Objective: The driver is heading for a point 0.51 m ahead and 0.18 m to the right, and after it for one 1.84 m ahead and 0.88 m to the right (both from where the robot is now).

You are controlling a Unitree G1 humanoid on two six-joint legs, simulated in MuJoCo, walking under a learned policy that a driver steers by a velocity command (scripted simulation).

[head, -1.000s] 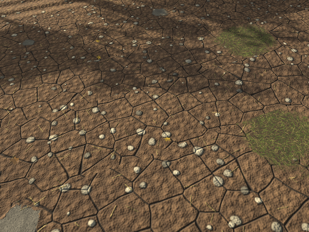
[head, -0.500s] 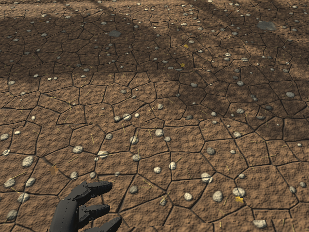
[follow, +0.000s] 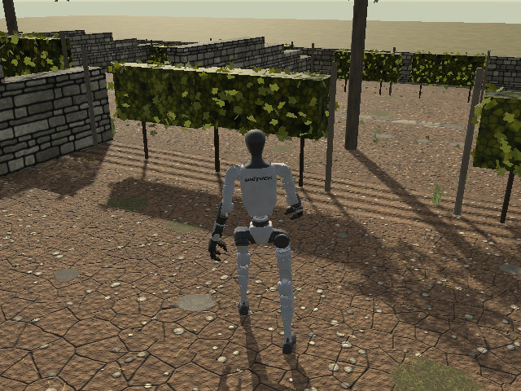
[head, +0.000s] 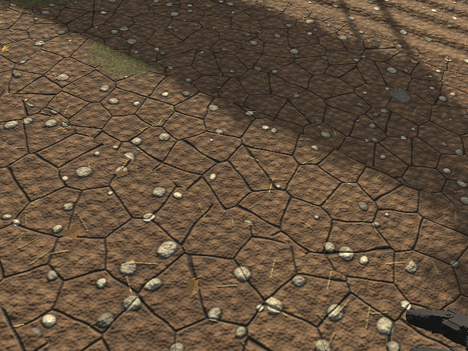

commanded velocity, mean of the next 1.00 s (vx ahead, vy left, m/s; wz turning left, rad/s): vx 1.00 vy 0.00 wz -0.69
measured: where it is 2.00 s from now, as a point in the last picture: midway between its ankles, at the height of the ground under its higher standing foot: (409, 171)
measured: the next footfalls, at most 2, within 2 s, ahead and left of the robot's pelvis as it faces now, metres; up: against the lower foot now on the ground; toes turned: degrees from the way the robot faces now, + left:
left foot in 0.02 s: +0.16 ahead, +0.11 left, +0.00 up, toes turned +2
right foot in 0.46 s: +0.55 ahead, -0.08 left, -0.18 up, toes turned -17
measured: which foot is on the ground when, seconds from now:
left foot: up 0.00-0.00, down 0.02-0.44, up 0.46-0.74, down 0.76-1.00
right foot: down 0.00-0.00, up 0.02-0.44, down 0.46-0.78, up 0.80-1.00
